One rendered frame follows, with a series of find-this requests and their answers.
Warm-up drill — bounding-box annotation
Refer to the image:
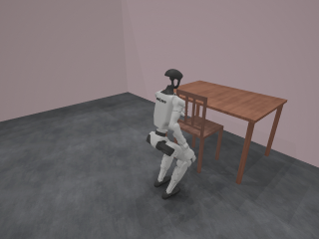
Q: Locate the robot right thigh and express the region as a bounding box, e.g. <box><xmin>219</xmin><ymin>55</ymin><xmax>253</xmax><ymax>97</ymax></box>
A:
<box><xmin>159</xmin><ymin>141</ymin><xmax>187</xmax><ymax>168</ymax></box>

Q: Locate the left robot foot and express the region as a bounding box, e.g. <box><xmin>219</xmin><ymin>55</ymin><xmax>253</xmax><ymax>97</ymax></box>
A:
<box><xmin>154</xmin><ymin>176</ymin><xmax>171</xmax><ymax>188</ymax></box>

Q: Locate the chair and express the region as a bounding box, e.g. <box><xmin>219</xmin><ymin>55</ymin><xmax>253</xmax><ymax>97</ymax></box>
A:
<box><xmin>173</xmin><ymin>89</ymin><xmax>224</xmax><ymax>173</ymax></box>

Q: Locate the robot right forearm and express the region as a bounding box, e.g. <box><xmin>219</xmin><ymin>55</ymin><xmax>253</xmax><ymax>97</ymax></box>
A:
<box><xmin>172</xmin><ymin>123</ymin><xmax>189</xmax><ymax>152</ymax></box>

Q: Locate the robot right hand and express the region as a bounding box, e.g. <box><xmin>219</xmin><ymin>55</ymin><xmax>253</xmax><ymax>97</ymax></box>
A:
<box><xmin>183</xmin><ymin>149</ymin><xmax>196</xmax><ymax>166</ymax></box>

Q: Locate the robot left hand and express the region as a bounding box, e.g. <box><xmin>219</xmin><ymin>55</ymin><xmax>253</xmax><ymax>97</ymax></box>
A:
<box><xmin>180</xmin><ymin>105</ymin><xmax>189</xmax><ymax>117</ymax></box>

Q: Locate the table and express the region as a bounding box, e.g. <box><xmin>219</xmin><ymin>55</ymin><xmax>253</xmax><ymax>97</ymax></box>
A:
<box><xmin>165</xmin><ymin>80</ymin><xmax>288</xmax><ymax>184</ymax></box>

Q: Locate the robot right upper arm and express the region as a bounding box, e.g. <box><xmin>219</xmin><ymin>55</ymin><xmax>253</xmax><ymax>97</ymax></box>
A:
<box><xmin>168</xmin><ymin>96</ymin><xmax>185</xmax><ymax>131</ymax></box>

